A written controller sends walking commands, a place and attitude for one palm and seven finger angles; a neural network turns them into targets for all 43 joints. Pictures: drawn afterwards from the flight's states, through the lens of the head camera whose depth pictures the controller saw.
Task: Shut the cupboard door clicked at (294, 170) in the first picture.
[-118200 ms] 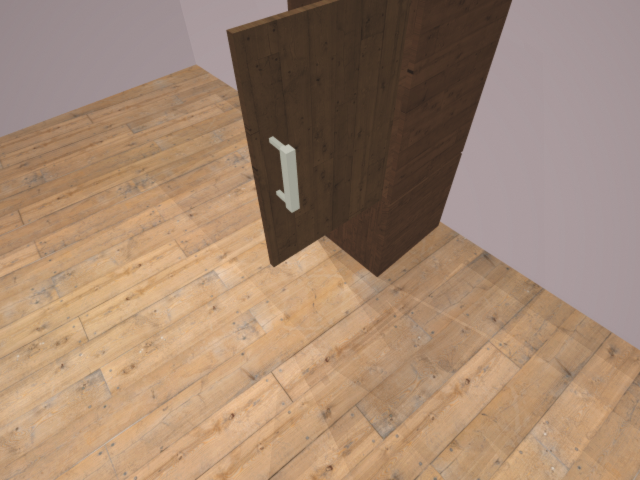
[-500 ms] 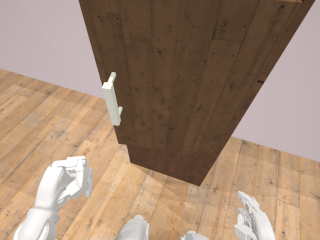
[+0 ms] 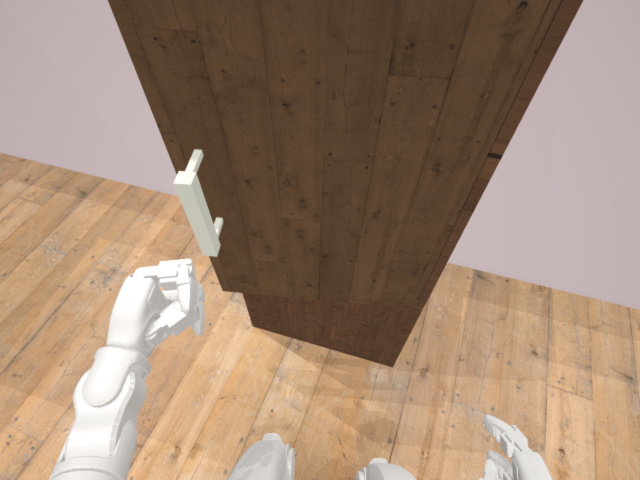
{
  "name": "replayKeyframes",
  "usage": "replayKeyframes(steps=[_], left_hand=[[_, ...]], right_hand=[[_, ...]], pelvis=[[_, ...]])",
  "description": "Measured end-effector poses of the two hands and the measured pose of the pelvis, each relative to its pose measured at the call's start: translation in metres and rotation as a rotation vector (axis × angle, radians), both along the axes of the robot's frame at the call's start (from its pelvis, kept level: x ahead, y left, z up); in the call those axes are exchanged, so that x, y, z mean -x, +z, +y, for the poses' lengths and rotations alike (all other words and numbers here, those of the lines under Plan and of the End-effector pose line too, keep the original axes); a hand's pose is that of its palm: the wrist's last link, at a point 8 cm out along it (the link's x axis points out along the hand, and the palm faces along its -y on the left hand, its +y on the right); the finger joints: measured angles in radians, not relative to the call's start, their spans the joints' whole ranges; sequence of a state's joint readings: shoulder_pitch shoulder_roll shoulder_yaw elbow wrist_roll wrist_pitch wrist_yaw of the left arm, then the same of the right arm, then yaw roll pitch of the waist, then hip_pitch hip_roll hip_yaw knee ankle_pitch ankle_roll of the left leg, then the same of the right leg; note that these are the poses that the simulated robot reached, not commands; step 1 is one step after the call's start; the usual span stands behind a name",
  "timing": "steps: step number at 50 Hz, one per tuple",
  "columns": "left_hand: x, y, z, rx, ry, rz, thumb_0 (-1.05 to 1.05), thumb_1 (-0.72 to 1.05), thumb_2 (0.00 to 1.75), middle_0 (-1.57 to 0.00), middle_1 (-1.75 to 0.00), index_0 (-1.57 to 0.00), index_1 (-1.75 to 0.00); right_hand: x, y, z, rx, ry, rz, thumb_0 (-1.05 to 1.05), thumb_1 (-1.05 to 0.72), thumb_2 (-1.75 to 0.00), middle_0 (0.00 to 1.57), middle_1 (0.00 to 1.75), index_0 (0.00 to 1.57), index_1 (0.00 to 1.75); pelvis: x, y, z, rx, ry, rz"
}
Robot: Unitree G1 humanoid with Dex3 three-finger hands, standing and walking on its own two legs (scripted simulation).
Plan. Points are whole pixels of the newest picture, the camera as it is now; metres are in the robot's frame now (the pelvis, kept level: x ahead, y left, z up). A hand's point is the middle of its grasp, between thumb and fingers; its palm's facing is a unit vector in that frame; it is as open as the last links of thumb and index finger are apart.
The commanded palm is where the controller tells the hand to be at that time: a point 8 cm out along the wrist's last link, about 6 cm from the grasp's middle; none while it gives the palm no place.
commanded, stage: bring the fist close to the handle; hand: left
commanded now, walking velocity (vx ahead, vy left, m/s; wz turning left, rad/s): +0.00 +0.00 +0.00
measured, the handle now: (204, 206) +0.46 +0.19 +0.05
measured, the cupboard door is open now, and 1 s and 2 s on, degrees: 11 11 0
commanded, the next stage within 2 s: push the door shut along its arc in 0.76 s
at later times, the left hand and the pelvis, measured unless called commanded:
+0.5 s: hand (220, 264) +0.36 +0.15 +0.06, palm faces -0.08 -1.00 -0.01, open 3.1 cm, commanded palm +0.34 +0.20 +0.05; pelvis +0.00 +0.00 +0.00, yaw -1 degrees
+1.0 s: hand (221, 267) +0.36 +0.14 +0.05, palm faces -0.10 -0.99 -0.05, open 3.1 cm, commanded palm +0.35 +0.20 +0.05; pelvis -0.01 +0.00 +0.00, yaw +0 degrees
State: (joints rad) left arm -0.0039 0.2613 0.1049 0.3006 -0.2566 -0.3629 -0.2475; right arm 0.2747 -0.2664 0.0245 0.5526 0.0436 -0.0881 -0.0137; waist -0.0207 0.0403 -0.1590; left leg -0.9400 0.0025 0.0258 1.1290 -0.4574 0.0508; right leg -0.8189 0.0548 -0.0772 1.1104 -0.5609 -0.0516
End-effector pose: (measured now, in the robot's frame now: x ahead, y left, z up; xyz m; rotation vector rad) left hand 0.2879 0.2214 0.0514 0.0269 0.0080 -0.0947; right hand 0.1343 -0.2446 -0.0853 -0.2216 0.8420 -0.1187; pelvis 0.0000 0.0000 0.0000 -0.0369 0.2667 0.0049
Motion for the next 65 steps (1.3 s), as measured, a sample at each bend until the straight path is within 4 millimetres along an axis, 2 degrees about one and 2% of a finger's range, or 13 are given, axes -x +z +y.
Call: replayKeyframes(steps=[4,12,22,27,33,38,47,55,65], left_hand=[[-0.011,-0.004,-0.008,0.007,-0.013,0.015,0.01,0.9,0.9,-1.3,-1.5,-1.3,-1.5],[-0.037,0.008,-0.01,0.003,0.023,-0.05,0.01,0.9,0.9,-1.3,-1.5,-1.3,-1.5],[-0.058,0.001,-0.021,0.019,0.007,-0.011,0.01,0.9,0.9,-1.3,-1.5,-1.3,-1.5],[-0.06,0.006,-0.019,0.01,0.022,-0.044,0.01,0.9,0.9,-1.3,-1.5,-1.3,-1.5],[-0.05,0.005,-0.017,-0.003,0.018,-0.022,0.01,0.9,0.9,-1.3,-1.5,-1.29,-1.5],[-0.045,0.001,-0.019,0.01,0.019,-0.019,0.01,0.9,0.9,-1.3,-1.5,-1.3,-1.5],[-0.052,0.006,-0.02,-0.007,0.008,-0.054,0.01,0.9,0.9,-1.3,-1.5,-1.3,-1.5],[-0.079,0.003,-0.021,-0.016,-0.034,-0.015,0.01,0.9,0.9,-1.3,-1.5,-1.3,-1.5],[-0.108,0.004,-0.018,-0.012,-0.067,-0.012,0.01,0.9,0.9,-1.33,-1.5,-1.3,-1.5]], right_hand=[[0.002,-0.002,-0.003,0.004,-0.012,0.015,0.01,-0.91,-0.9,0.2,0.3,0.2,0.3],[0.007,-0.005,-0.003,-0.007,-0.019,0.04,0.01,-0.91,-0.9,0.2,0.3,0.2,0.3],[0.023,-0.009,-0.005,-0.01,-0.04,0.098,0.01,-0.91,-0.9,0.2,0.3,0.2,0.3],[0.031,-0.01,-0.007,-0.013,-0.055,0.12,0.01,-0.91,-0.9,0.2,0.3,0.2,0.3],[0.035,-0.009,-0.006,-0.025,-0.06,0.132,0.01,-0.91,-0.9,0.2,0.3,0.2,0.3],[0.032,-0.008,-0.005,-0.016,-0.048,0.128,0.01,-0.91,-0.9,0.2,0.3,0.2,0.3],[0.024,-0.008,-0.005,-0.009,-0.036,0.1,0.01,-0.91,-0.9,0.2,0.3,0.2,0.3],[0.033,-0.013,-0.006,0.003,-0.045,0.125,0.01,-0.91,-0.9,0.2,0.3,0.2,0.3],[0.066,-0.024,-0.012,0.016,-0.082,0.234,0.01,-0.91,-0.9,0.2,0.3,0.2,0.3]], pelvis=[[0.001,0.0,0.0,-0.003,-0.003,0.001],[0.001,0.0,-0.002,-0.008,-0.008,0.008],[0.002,0.001,-0.001,-0.008,-0.012,0.013],[0.002,0.002,-0.001,-0.012,-0.019,0.014],[0.001,0.005,0.0,-0.013,-0.019,0.005],[0.004,0.005,0.0,-0.012,-0.014,0.0],[0.008,0.002,0.0,-0.007,-0.009,0.004],[0.011,-0.001,-0.001,-0.002,-0.002,0.014],[0.011,-0.006,0.001,0.005,0.001,0.043]])
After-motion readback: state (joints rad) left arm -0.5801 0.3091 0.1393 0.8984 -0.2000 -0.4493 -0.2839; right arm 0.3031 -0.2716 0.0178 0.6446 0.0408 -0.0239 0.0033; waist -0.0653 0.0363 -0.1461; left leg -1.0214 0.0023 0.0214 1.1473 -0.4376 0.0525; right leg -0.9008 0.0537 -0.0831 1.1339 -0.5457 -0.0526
